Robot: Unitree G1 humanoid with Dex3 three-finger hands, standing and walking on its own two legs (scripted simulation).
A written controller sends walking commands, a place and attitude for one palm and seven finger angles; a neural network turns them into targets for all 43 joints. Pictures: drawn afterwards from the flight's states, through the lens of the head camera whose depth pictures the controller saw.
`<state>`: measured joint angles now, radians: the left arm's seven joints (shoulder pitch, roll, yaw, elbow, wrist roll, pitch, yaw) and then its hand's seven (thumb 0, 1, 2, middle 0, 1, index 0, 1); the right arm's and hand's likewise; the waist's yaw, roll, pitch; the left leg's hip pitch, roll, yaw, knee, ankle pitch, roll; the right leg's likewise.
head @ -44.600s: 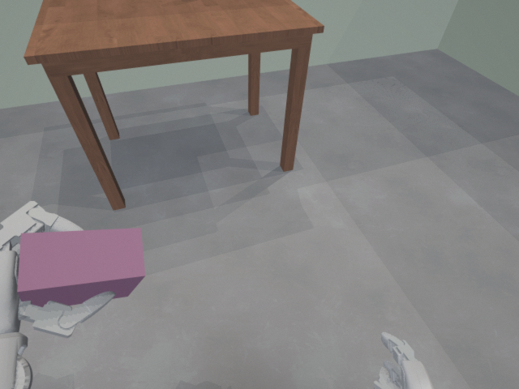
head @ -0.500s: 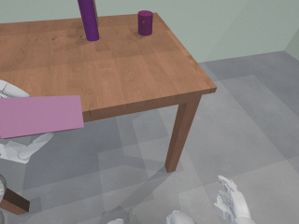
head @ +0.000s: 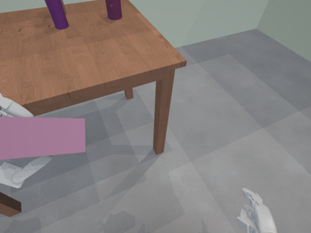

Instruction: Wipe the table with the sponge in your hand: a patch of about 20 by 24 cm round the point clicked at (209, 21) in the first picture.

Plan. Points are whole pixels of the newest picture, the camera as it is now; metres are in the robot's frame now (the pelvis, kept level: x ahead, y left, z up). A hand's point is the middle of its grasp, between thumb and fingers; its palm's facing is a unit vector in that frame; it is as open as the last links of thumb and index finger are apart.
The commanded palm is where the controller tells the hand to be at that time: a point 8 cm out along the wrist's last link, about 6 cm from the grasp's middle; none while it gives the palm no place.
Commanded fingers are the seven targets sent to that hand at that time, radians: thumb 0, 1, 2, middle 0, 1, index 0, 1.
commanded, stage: stop stepping back and stand still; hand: left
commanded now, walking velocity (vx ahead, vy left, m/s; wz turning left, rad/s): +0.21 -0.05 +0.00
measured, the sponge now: (52, 138) +0.26 +0.19 +0.19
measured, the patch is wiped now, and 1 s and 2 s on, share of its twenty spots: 1.00 1.00 1.00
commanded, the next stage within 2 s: stand and wait in 0.78 s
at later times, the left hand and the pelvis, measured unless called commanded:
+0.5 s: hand out of the picture +0.12 +0.24 +0.24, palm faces +0.50 -0.80 -0.33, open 9.9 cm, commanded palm +0.06 +0.28 +0.25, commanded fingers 0.00 0.10 1.30 -1.20 -1.60 -1.20 -1.60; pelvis -0.10 +0.00 -0.01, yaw +1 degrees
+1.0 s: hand out of the picture +0.13 +0.23 +0.24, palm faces +0.47 -0.79 -0.38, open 9.9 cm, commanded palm +0.07 +0.27 +0.25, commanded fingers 0.00 0.10 1.30 -1.20 -1.60 -1.20 -1.60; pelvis -0.09 -0.01 +0.00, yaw +0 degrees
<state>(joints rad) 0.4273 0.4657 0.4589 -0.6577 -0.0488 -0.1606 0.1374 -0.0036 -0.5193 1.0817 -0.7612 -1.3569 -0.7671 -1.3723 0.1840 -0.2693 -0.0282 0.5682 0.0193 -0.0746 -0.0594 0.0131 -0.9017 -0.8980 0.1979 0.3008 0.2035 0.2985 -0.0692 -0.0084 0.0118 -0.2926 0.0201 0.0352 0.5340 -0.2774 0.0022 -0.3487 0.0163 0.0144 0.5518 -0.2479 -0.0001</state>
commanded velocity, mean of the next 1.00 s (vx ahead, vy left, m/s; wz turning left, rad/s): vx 0.14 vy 0.03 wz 0.00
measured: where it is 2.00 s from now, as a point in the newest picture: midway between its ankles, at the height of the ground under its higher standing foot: outside the picture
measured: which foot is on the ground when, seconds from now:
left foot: down 0.00-0.62, up 0.64-0.88, down 0.90-1.00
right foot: down 0.00-0.38, up 0.40-0.62, down 0.64-1.00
